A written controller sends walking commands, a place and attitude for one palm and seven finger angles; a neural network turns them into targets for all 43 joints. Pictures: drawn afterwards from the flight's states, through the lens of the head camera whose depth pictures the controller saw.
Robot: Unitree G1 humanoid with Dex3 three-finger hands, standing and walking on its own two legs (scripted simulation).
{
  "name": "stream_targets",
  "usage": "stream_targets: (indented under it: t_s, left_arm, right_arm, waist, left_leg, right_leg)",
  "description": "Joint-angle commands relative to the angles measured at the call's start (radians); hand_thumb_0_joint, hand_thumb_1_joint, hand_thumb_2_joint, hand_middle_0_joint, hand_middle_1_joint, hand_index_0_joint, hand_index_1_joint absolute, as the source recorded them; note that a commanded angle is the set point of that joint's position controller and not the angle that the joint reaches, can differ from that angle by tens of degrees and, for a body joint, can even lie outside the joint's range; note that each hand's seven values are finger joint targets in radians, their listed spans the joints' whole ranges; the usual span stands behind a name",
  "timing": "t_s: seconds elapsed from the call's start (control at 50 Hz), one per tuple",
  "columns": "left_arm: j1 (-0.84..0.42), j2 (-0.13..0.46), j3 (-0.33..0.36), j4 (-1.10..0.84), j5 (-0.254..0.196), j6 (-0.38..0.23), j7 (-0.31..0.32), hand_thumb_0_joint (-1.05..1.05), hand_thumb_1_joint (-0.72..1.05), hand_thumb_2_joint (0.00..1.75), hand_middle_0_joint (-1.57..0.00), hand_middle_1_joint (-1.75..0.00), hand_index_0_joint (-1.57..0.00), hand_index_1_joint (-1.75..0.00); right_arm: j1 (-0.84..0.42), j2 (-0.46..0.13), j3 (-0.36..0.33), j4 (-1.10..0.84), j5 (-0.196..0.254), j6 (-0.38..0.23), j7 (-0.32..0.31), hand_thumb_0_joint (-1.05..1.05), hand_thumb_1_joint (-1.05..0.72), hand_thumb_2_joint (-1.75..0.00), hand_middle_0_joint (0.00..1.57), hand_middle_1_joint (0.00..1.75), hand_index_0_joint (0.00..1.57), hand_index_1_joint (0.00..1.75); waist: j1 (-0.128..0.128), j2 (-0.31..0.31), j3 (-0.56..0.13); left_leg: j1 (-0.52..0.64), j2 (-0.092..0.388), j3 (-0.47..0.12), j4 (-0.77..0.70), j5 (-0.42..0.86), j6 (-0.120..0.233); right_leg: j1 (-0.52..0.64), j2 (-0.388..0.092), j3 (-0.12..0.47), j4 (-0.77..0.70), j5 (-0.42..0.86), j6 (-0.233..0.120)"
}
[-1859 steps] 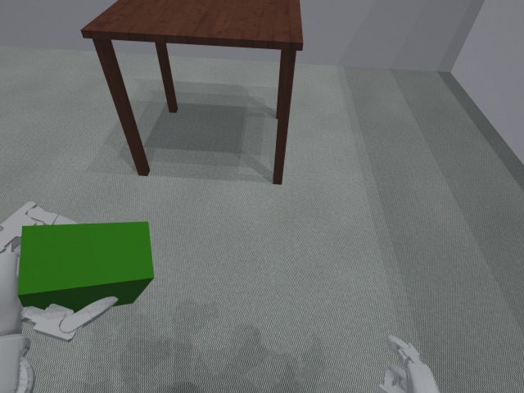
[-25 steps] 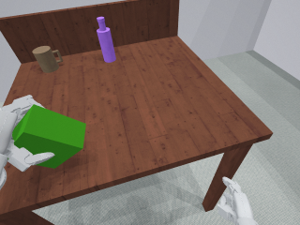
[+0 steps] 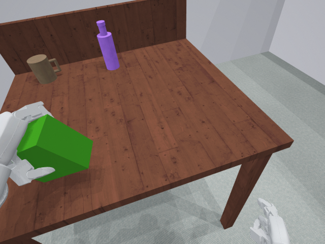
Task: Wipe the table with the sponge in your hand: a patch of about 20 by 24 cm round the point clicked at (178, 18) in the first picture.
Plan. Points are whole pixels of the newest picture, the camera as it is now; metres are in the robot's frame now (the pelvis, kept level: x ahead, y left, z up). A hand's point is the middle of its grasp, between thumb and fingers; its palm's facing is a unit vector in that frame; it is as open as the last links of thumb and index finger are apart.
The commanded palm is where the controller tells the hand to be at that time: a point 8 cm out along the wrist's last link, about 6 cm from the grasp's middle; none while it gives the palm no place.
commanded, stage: turn the palm down, sponge in hand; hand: left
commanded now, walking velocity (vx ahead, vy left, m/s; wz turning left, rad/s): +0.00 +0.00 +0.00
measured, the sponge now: (53, 155) +0.23 +0.27 +0.15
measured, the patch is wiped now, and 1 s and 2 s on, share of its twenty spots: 0.00 0.00 0.00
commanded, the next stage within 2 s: move the sponge above the wiping area in 1.12 s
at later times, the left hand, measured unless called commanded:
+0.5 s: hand (15, 131) +0.24 +0.32 +0.22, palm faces +0.27 -0.15 -0.95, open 10.4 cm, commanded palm +0.18 +0.31 +0.28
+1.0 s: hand (22, 137) +0.22 +0.29 +0.22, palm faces +0.25 -0.07 -0.97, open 10.4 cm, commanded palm +0.17 +0.28 +0.28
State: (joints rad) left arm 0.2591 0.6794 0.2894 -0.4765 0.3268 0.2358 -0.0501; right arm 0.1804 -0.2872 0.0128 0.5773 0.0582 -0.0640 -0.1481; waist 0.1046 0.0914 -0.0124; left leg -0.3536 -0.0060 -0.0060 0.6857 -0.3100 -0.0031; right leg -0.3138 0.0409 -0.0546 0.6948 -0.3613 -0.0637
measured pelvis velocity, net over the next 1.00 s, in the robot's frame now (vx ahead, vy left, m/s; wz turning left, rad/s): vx -0.02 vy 0.01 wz -0.01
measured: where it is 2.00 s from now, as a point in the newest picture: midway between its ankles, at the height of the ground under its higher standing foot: outside the picture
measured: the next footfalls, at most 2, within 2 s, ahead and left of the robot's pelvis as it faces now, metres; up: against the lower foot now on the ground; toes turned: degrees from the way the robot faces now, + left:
none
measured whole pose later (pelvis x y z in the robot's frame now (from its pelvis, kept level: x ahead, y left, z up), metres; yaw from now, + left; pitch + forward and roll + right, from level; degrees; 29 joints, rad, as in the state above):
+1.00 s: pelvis -0.02 +0.01 +0.02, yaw +0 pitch -5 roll +1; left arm 0.00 0.63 0.03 -0.36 0.76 0.53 -0.11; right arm 0.00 -0.26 0.09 0.67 0.07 0.02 -0.10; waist 0.15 0.13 0.01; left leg -0.22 -0.02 0.01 0.49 -0.19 0.01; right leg -0.20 0.03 -0.04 0.53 -0.25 -0.06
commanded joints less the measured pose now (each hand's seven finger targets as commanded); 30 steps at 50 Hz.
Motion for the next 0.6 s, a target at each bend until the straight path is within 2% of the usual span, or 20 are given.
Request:
stream_targets:
  t_s: [0.0, 0.02, 0.04, 0.08, 0.1, 0.12, 0.18, 0.2, 0.22, 0.28, 0.3, 0.32, 0.34, 0.38, 0.4, 0.42, 0.48, 0.5, 0.52, 0.58]
  left_arm:
    - [-0.219, 0.301, 0.21, -0.111, 0.085, 0.073, 0.086, 0.0, 0.1, 1.3, -1.2, -1.6, -1.2, -1.6]
    - [-0.25, 0.257, 0.147, -0.111, 0.093, 0.098, 0.075, 0.0, 0.1, 1.3, -1.2, -1.6, -1.2, -1.6]
    - [-0.262, 0.289, 0.156, -0.124, 0.111, 0.122, 0.066, 0.0, 0.1, 1.3, -1.2, -1.6, -1.2, -1.6]
    - [-0.3, 0.275, 0.103, -0.127, 0.152, 0.173, 0.036, 0.0, 0.1, 1.3, -1.2, -1.6, -1.2, -1.6]
    - [-0.306, 0.263, 0.096, -0.102, 0.166, 0.196, 0.028, 0.0, 0.1, 1.3, -1.2, -1.6, -1.2, -1.6]
    - [-0.338, 0.231, 0.039, -0.128, 0.184, 0.201, 0.009, 0.0, 0.1, 1.3, -1.2, -1.6, -1.2, -1.6]
    - [-0.375, 0.235, -0.006, -0.141, 0.249, 0.218, -0.033, 0.0, 0.1, 1.3, -1.2, -1.6, -1.2, -1.6]
    - [-0.393, 0.24, 0.006, -0.128, 0.262, 0.226, -0.037, 0.0, 0.1, 1.3, -1.2, -1.6, -1.2, -1.6]
    - [-0.435, 0.222, -0.032, -0.152, 0.281, 0.215, -0.045, 0.0, 0.1, 1.3, -1.2, -1.6, -1.2, -1.6]
    - [-0.448, 0.264, -0.007, -0.164, 0.338, 0.206, -0.038, 0.0, 0.1, 1.3, -1.2, -1.6, -1.2, -1.6]
    - [-0.461, 0.289, 0.027, -0.16, 0.348, 0.214, -0.026, 0.0, 0.1, 1.3, -1.2, -1.6, -1.2, -1.6]
    - [-0.487, 0.256, -0.004, -0.171, 0.357, 0.21, -0.024, 0.0, 0.1, 1.3, -1.2, -1.6, -1.2, -1.6]
    - [-0.483, 0.272, 0.009, -0.176, 0.366, 0.21, -0.014, 0.0, 0.1, 1.3, -1.2, -1.6, -1.2, -1.6]
    - [-0.471, 0.267, 0.001, -0.148, 0.387, 0.234, -0.007, 0.0, 0.1, 1.3, -1.2, -1.6, -1.2, -1.6]
    - [-0.487, 0.281, 0.027, -0.141, 0.391, 0.252, 0.0, 0.0, 0.1, 1.3, -1.2, -1.6, -1.2, -1.6]
    - [-0.494, 0.238, -0.023, -0.136, 0.394, 0.263, -0.008, 0.0, 0.1, 1.3, -1.2, -1.6, -1.2, -1.6]
    - [-0.483, 0.221, -0.05, -0.114, 0.405, 0.287, -0.02, 0.0, 0.1, 1.3, -1.2, -1.6, -1.2, -1.6]
    - [-0.477, 0.229, -0.028, -0.102, 0.404, 0.298, -0.02, 0.0, 0.1, 1.3, -1.2, -1.6, -1.2, -1.6]
    - [-0.483, 0.181, -0.085, -0.096, 0.407, 0.297, -0.033, 0.0, 0.1, 1.3, -1.2, -1.6, -1.2, -1.6]
    - [-0.473, 0.197, -0.088, -0.096, 0.44, 0.293, -0.04, 0.0, 0.1, 1.3, -1.2, -1.6, -1.2, -1.6]
  right_arm:
    - [-0.248, -0.064, 0.002, -0.187, 0.006, -0.053, 0.005, 0.0, -0.9, -0.9, 0.2, 0.3, 0.2, 0.3]
    - [-0.222, -0.072, -0.001, -0.188, -0.001, -0.041, 0.004, 0.0, -0.9, -0.9, 0.2, 0.3, 0.2, 0.3]
    - [-0.219, -0.078, 0.0, -0.184, -0.001, -0.034, 0.005, 0.0, -0.9, -0.9, 0.2, 0.3, 0.2, 0.3]
    - [-0.249, -0.07, 0.014, -0.186, 0.005, -0.018, 0.009, 0.0, -0.9, -0.9, 0.2, 0.3, 0.2, 0.3]
    - [-0.32, -0.055, 0.031, -0.182, 0.021, -0.025, 0.014, 0.0, -0.9, -0.9, 0.2, 0.3, 0.2, 0.3]
    - [-0.297, -0.063, 0.029, -0.186, 0.012, -0.015, 0.014, 0.0, -0.9, -0.9, 0.2, 0.3, 0.2, 0.3]
    - [-0.307, -0.053, 0.038, -0.178, 0.011, -0.005, 0.011, 0.0, -0.9, -0.9, 0.2, 0.3, 0.2, 0.3]
    - [-0.376, -0.042, 0.05, -0.175, 0.023, -0.015, 0.013, 0.0, -0.9, -0.9, 0.2, 0.3, 0.2, 0.3]
    - [-0.347, -0.049, 0.045, -0.178, 0.011, -0.011, 0.009, 0.0, -0.9, -0.9, 0.2, 0.3, 0.2, 0.3]
    - [-0.348, -0.045, 0.042, -0.166, 0.003, -0.01, 0.01, 0.0, -0.9, -0.9, 0.2, 0.3, 0.2, 0.3]
    - [-0.413, -0.039, 0.051, -0.16, 0.011, -0.021, 0.014, 0.0, -0.9, -0.9, 0.2, 0.3, 0.2, 0.3]
    - [-0.392, -0.043, 0.048, -0.158, -0.001, -0.015, 0.018, 0.0, -0.9, -0.9, 0.2, 0.3, 0.2, 0.3]
    - [-0.387, -0.039, 0.047, -0.152, 0.001, -0.017, 0.023, 0.0, -0.9, -0.9, 0.2, 0.3, 0.2, 0.3]
    - [-0.394, -0.047, 0.044, -0.142, -0.004, 0.0, 0.028, 0.0, -0.9, -0.9, 0.2, 0.3, 0.2, 0.3]
    - [-0.453, -0.041, 0.051, -0.138, 0.007, -0.009, 0.032, 0.0, -0.9, -0.9, 0.2, 0.3, 0.2, 0.3]
    - [-0.43, -0.049, 0.044, -0.137, -0.001, -0.001, 0.034, 0.0, -0.9, -0.9, 0.2, 0.3, 0.2, 0.3]
    - [-0.418, -0.05, 0.042, -0.136, 0.004, 0.015, 0.038, 0.0, -0.9, -0.9, 0.2, 0.3, 0.2, 0.3]
    - [-0.474, -0.042, 0.05, -0.139, 0.016, 0.004, 0.039, 0.0, -0.9, -0.9, 0.2, 0.3, 0.2, 0.3]
    - [-0.443, -0.05, 0.049, -0.14, 0.01, 0.012, 0.039, 0.0, -0.9, -0.9, 0.2, 0.3, 0.2, 0.3]
    - [-0.424, -0.052, 0.043, -0.14, 0.01, 0.021, 0.041, 0.0, -0.9, -0.9, 0.2, 0.3, 0.2, 0.3]
  waist:
    - [0.039, 0.021, -0.124]
    - [0.024, -0.002, -0.133]
    - [0.023, -0.02, -0.16]
    - [0.022, 0.002, -0.162]
    - [0.032, 0.009, -0.132]
    - [0.019, -0.002, -0.152]
    - [0.012, -0.029, -0.146]
    - [0.023, -0.022, -0.12]
    - [0.016, 0.013, -0.145]
    - [0.033, 0.039, -0.174]
    - [0.048, 0.06, -0.155]
    - [0.047, 0.074, -0.188]
    - [0.05, 0.088, -0.207]
    - [0.055, 0.079, -0.199]
    - [0.067, 0.071, -0.182]
    - [0.059, 0.079, -0.202]
    - [0.052, 0.033, -0.176]
    - [0.061, 0.006, -0.156]
    - [0.048, 0.007, -0.163]
    - [0.045, 0.003, -0.166]
  left_leg:
    - [0.072, 0.007, -0.041, -0.131, 0.123, 0.013]
    - [0.071, 0.018, -0.041, -0.141, 0.133, 0.014]
    - [0.082, 0.018, -0.05, -0.157, 0.143, 0.014]
    - [0.11, 0.016, -0.056, -0.186, 0.145, 0.017]
    - [0.121, 0.011, -0.06, -0.192, 0.126, 0.014]
    - [0.13, 0.017, -0.063, -0.202, 0.133, 0.018]
    - [0.161, 0.018, -0.086, -0.245, 0.106, 0.025]
    - [0.164, 0.014, -0.087, -0.251, 0.082, 0.022]
    - [0.169, 0.017, -0.087, -0.26, 0.09, 0.024]
    - [0.188, 0.018, -0.112, -0.291, 0.1, 0.019]
    - [0.181, 0.016, -0.118, -0.303, 0.064, 0.016]
    - [0.18, 0.018, -0.111, -0.298, 0.097, 0.016]
    - [0.194, 0.02, -0.124, -0.301, 0.131, 0.009]
    - [0.196, 0.022, -0.128, -0.314, 0.148, 0.006]
    - [0.184, 0.02, -0.134, -0.322, 0.123, 0.002]
    - [0.18, 0.023, -0.117, -0.314, 0.142, 0.005]
    - [0.184, 0.02, -0.12, -0.319, 0.149, 0.006]
    - [0.172, 0.015, -0.12, -0.319, 0.121, 0.007]
    - [0.166, 0.02, -0.112, -0.323, 0.114, 0.01]
    - [0.176, 0.016, -0.114, -0.321, 0.117, 0.013]
  right_leg:
    - [0.025, -0.076, 0.127, -0.179, 0.147, 0.029]
    - [0.04, -0.082, 0.1, -0.182, 0.177, 0.033]
    - [0.053, -0.079, 0.093, -0.179, 0.183, 0.039]
    - [0.061, -0.074, 0.082, -0.19, 0.176, 0.038]
    - [0.054, -0.06, 0.103, -0.204, 0.152, 0.023]
    - [0.066, -0.063, 0.074, -0.209, 0.171, 0.027]
    - [0.064, -0.056, 0.069, -0.228, 0.139, 0.033]
    - [0.058, -0.042, 0.099, -0.237, 0.116, 0.017]
    - [0.08, -0.048, 0.071, -0.234, 0.14, 0.017]
    - [0.109, -0.051, 0.078, -0.232, 0.137, 0.014]
    - [0.116, -0.035, 0.116, -0.234, 0.118, -0.002]
    - [0.143, -0.045, 0.085, -0.228, 0.154, -0.003]
    - [0.15, -0.051, 0.091, -0.224, 0.166, -0.001]
    - [0.15, -0.053, 0.094, -0.231, 0.176, -0.002]
    - [0.162, -0.037, 0.126, -0.231, 0.166, -0.017]
    - [0.174, -0.049, 0.096, -0.232, 0.189, -0.012]
    - [0.148, -0.056, 0.1, -0.249, 0.178, -0.002]
    - [0.152, -0.041, 0.137, -0.255, 0.157, -0.017]
    - [0.153, -0.051, 0.093, -0.256, 0.167, -0.006]
    - [0.138, -0.056, 0.107, -0.26, 0.152, -0.001]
